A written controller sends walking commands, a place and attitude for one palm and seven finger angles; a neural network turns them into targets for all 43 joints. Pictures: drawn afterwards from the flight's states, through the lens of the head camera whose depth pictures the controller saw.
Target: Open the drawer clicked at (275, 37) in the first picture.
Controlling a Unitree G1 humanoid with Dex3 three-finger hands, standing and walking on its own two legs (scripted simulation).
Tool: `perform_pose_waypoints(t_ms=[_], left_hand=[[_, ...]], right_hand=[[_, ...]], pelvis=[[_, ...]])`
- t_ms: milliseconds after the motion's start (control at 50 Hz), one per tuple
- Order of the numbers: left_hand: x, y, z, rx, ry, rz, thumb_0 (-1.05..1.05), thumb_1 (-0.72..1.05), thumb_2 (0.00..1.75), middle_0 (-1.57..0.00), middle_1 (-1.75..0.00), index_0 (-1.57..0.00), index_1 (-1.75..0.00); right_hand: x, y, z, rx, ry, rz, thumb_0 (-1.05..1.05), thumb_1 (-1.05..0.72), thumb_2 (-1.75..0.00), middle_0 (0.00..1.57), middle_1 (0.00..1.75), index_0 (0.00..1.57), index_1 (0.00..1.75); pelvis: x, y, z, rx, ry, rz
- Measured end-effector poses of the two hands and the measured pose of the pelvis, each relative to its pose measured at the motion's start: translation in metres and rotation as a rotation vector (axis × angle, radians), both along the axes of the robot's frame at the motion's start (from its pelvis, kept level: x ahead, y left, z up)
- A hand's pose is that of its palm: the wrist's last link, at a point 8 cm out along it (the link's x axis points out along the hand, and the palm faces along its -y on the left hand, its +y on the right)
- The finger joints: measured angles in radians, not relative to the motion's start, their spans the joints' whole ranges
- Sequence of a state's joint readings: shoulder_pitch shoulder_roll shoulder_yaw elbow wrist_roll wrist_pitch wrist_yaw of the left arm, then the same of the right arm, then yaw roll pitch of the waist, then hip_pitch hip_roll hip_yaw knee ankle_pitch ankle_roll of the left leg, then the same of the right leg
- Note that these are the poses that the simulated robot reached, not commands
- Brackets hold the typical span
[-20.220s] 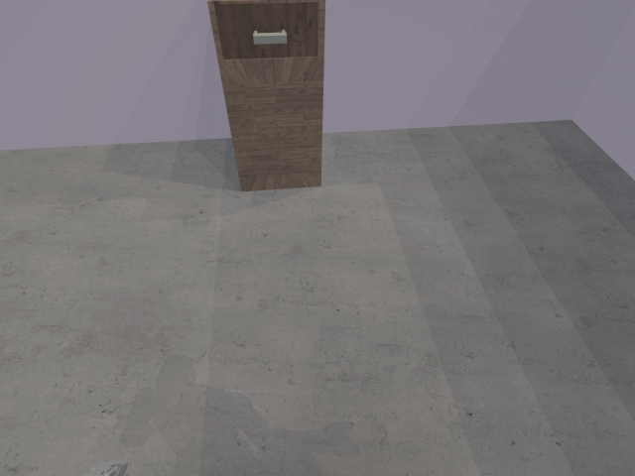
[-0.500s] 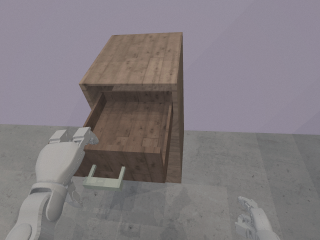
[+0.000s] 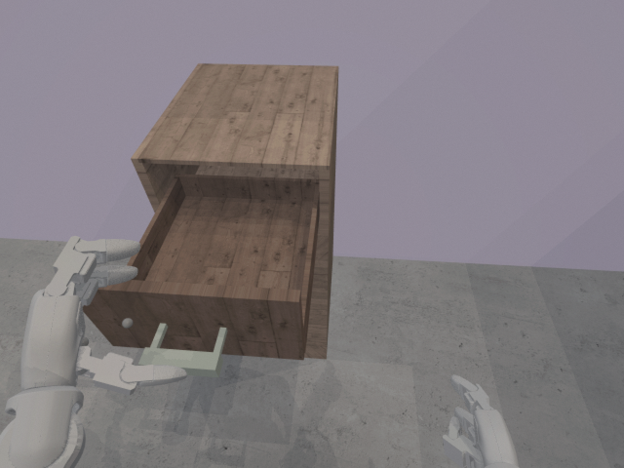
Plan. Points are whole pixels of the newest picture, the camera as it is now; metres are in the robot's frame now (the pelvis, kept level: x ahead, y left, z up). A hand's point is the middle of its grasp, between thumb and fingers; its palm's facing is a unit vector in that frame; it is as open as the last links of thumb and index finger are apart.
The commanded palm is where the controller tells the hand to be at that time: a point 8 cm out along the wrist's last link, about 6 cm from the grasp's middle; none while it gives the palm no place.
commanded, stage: draw the hand back to the body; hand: left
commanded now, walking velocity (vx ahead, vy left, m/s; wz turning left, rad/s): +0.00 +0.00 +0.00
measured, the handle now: (186, 347) +0.28 +0.24 -0.05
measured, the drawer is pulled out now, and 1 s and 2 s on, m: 0.30 0.30 0.30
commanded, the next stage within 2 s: step back with the hand held close in 0.78 s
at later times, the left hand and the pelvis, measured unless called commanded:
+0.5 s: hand (85, 322) +0.20 +0.26 +0.16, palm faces +0.41 -0.82 -0.40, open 9.3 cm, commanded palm +0.14 +0.29 +0.17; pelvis +0.01 +0.01 +0.00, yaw +0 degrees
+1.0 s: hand (76, 334) +0.18 +0.25 +0.16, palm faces +0.41 -0.81 -0.43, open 7.4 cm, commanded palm +0.12 +0.29 +0.17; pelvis -0.01 +0.01 +0.00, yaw +1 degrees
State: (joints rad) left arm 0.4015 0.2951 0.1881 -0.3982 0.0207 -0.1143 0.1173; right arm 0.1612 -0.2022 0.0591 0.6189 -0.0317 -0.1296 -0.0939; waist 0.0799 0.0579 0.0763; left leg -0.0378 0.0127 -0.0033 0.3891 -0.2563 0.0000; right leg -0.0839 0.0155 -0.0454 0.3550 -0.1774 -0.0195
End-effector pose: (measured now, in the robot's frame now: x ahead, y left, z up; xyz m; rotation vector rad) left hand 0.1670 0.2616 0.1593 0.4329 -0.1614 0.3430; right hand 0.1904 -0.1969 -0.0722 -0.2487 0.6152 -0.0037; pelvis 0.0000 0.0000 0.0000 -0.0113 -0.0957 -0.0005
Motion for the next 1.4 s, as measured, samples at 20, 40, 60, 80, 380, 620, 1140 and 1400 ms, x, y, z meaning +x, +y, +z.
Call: perform_pose_waypoints(t_ms=[20, 40, 60, 80, 380, 620, 1140, 1400], left_hand=[[0.000, 0.002, 0.002, -0.012, -0.017, 0.003, -0.01, -0.33, 0.36, -0.31, -1.10, -0.30, -1.10], [0.000, 0.004, 0.003, -0.019, -0.028, 0.006, -0.01, -0.30, 0.38, -0.31, -1.08, -0.30, -1.08], [0.001, 0.006, 0.004, -0.022, -0.035, 0.009, -0.01, -0.28, 0.39, -0.31, -1.06, -0.30, -1.06], [0.001, 0.008, 0.005, -0.023, -0.038, 0.012, -0.01, -0.25, 0.40, -0.30, -1.04, -0.29, -1.04], [-0.005, 0.023, 0.010, 0.020, 0.002, 0.027, 0.00, 0.25, 0.62, -0.26, -0.72, -0.25, -0.72], [-0.020, 0.032, 0.015, 0.022, -0.013, 0.076, 0.00, 0.67, 0.80, -0.23, -0.45, -0.22, -0.45], [-0.031, 0.027, 0.015, 0.112, 0.029, -0.004, 0.01, 0.89, 0.89, -0.22, -0.30, -0.21, -0.30], [-0.079, 0.034, 0.012, 0.123, -0.056, 0.029, 0.01, 0.89, 0.89, -0.22, -0.30, -0.21, -0.30]], right_hand=[[-0.002, -0.001, 0.000, -0.003, 0.004, -0.001, 0.01, -0.91, -0.89, 0.20, 0.30, 0.20, 0.30], [-0.004, -0.002, -0.001, -0.007, 0.011, -0.003, 0.01, -0.91, -0.89, 0.20, 0.30, 0.20, 0.30], [-0.006, -0.003, -0.002, -0.010, 0.018, -0.005, 0.01, -0.91, -0.89, 0.21, 0.30, 0.20, 0.30], [-0.008, -0.005, -0.003, -0.013, 0.026, -0.008, 0.01, -0.91, -0.89, 0.21, 0.30, 0.20, 0.30], [-0.005, -0.014, -0.004, -0.022, 0.034, -0.053, 0.01, -0.91, -0.89, 0.21, 0.30, 0.20, 0.30], [0.005, 0.002, 0.000, 0.004, -0.004, -0.017, 0.01, -0.91, -0.89, 0.21, 0.30, 0.20, 0.30], [-0.029, -0.025, -0.004, -0.059, 0.058, -0.125, 0.01, -0.91, -0.89, 0.21, 0.30, 0.20, 0.30], [-0.077, -0.015, -0.007, -0.087, 0.044, -0.128, 0.01, -0.91, -0.89, 0.21, 0.30, 0.20, 0.30]], pelvis=[[0.001, 0.000, 0.000, -0.001, -0.001, 0.000], [0.002, 0.000, 0.000, -0.001, -0.001, 0.001], [0.003, 0.000, 0.001, -0.002, -0.001, 0.001], [0.004, 0.000, 0.001, -0.002, 0.001, 0.000], [0.011, 0.009, 0.001, -0.005, 0.018, -0.006], [0.007, 0.011, 0.001, -0.005, 0.010, 0.000], [-0.017, 0.016, -0.004, -0.007, 0.116, 0.015], [-0.054, 0.015, -0.016, 0.009, 0.115, 0.031]])
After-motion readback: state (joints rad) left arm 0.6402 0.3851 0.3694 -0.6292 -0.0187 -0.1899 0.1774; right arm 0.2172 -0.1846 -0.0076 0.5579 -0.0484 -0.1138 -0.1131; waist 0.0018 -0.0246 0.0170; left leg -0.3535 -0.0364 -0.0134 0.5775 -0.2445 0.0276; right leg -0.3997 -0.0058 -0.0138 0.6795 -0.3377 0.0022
